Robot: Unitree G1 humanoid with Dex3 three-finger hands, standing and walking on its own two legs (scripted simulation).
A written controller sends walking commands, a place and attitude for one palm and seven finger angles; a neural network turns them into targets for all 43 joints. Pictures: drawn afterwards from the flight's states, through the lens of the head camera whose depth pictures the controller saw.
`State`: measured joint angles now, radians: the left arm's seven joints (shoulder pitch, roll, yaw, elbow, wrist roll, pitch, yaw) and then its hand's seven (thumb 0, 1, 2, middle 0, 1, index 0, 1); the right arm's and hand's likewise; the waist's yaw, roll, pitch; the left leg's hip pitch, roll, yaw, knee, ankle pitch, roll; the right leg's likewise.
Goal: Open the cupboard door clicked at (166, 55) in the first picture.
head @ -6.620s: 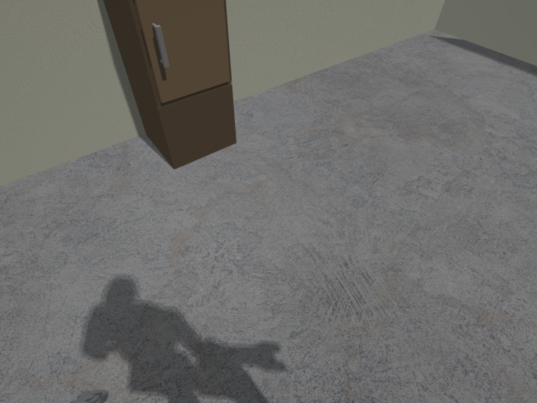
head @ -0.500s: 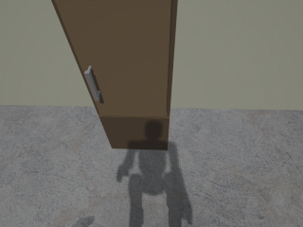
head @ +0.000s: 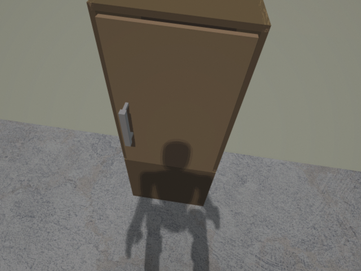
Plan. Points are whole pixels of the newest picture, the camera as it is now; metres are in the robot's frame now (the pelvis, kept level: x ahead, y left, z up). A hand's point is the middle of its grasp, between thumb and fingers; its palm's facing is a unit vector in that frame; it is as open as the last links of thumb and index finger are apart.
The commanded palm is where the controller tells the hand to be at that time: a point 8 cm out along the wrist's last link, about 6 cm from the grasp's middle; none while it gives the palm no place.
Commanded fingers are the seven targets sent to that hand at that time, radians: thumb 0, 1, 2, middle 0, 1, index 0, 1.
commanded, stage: come to a stop and stand still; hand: left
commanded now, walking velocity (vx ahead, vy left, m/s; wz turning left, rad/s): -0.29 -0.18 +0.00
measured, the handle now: (127, 125) +0.55 +0.23 -0.08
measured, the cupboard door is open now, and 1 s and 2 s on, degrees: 0 0 0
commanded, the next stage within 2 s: look again from close up in 0.88 s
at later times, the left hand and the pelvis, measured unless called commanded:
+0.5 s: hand out of the picture +0.07 +0.11 -0.15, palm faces -0.01 -0.96 -0.27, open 7.3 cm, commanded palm none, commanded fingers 0.00 0.90 0.90 -0.20 -0.30 -0.20 -0.30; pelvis +0.00 -0.07 +0.00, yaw -1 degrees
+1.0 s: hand out of the picture -0.01 +0.08 -0.17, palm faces +0.03 -0.98 -0.19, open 7.3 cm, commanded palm none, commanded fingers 0.00 0.90 0.90 -0.20 -0.30 -0.20 -0.30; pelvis -0.01 -0.09 +0.01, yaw -1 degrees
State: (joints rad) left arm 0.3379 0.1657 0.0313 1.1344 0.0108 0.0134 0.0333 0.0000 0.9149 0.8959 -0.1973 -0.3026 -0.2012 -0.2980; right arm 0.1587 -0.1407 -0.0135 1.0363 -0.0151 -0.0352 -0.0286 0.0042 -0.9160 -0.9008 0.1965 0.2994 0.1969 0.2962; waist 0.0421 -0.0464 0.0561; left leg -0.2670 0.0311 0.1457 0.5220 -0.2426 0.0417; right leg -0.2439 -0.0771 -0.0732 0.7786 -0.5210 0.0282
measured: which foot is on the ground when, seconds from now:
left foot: down 0.00-0.36, up 0.38-0.60, down 0.62-1.00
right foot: up 0.00-0.32, down 0.34-1.00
